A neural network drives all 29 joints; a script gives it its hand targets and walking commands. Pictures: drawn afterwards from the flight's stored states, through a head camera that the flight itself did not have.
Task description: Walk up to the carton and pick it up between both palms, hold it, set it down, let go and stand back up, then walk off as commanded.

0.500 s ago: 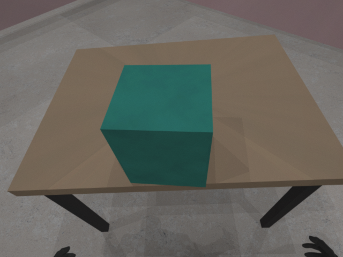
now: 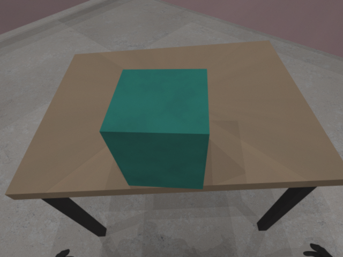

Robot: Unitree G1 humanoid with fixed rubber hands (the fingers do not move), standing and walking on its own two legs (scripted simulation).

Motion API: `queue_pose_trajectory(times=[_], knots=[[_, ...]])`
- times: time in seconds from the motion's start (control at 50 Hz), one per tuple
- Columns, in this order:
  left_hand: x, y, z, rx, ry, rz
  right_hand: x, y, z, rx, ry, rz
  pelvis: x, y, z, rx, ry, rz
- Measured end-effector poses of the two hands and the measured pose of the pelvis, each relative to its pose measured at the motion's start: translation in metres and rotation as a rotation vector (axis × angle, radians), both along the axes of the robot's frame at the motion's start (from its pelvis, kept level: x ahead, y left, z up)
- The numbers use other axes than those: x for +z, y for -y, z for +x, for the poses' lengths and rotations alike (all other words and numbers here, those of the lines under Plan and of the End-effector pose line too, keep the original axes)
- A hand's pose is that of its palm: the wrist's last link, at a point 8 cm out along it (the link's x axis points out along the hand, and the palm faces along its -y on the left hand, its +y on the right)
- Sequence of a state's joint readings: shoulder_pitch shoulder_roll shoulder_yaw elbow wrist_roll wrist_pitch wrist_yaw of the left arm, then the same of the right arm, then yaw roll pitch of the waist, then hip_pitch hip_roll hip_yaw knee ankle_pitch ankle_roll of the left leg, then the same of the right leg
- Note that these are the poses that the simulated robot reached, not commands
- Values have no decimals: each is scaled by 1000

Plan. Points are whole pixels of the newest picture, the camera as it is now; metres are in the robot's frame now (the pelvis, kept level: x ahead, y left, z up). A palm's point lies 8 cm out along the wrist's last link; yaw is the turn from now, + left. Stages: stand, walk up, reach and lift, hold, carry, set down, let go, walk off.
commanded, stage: walk up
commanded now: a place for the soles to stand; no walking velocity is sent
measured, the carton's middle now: (164, 132) +0.41 +0.05 +0.04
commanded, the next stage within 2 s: reach and lift in 0.50 s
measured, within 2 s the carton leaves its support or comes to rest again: neither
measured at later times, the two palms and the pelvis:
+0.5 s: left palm out of the picture +0.09 +0.32 -0.09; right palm out of the picture +0.10 -0.32 -0.11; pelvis +0.00 +0.00 +0.00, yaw +0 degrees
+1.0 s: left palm (68, 236) +0.19 +0.29 -0.07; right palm (313, 240) +0.17 -0.28 -0.07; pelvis +0.03 +0.00 -0.01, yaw -1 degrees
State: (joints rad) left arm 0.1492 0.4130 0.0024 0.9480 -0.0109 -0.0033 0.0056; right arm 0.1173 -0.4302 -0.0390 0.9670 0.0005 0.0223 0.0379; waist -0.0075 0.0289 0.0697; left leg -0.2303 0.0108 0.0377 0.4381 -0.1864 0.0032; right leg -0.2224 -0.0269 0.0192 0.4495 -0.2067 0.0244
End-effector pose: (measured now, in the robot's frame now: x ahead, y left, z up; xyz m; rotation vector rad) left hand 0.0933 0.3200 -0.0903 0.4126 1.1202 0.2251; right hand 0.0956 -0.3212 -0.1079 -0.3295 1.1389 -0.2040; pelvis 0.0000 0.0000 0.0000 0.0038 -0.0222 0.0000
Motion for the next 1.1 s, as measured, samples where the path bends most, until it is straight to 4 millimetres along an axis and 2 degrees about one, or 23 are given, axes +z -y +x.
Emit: queue_pose_trajectory(times=[0.24,0.46,0.54,0.58,0.62,0.72,0.8,0.86,0.96,1.1], knots=[[-1,-10,17,-4,46,-4,3,-6,-8,-21,-11,-13,-1,-6,1,-5,8,3],[-2,-2,0,3,-6,6,1,-1,6,-5,17,0,-1,1,0,-3,1,-1],[-1,-3,3,20,-21,5,0,-1,4,9,18,-12,-1,-1,0,-1,-2,-3],[-4,-4,16,58,-42,11,-2,-5,12,31,52,-8,-6,-1,-4,5,13,-4],[-8,-2,37,71,-25,7,-4,-10,24,55,104,4,-13,1,-8,3,28,-4],[-4,20,91,25,60,-28,3,-22,56,79,225,28,-23,2,-7,-7,55,-15],[5,40,109,-5,113,-75,18,-27,68,74,296,33,-19,2,6,-8,76,-29],[11,46,109,-7,135,-98,29,-28,71,67,334,28,-14,3,17,-8,81,-24],[17,35,101,23,146,-90,36,-33,72,56,349,26,-7,4,28,-13,89,-10],[28,23,89,47,187,-90,38,-58,70,49,376,79,0,1,31,-19,70,-9]])
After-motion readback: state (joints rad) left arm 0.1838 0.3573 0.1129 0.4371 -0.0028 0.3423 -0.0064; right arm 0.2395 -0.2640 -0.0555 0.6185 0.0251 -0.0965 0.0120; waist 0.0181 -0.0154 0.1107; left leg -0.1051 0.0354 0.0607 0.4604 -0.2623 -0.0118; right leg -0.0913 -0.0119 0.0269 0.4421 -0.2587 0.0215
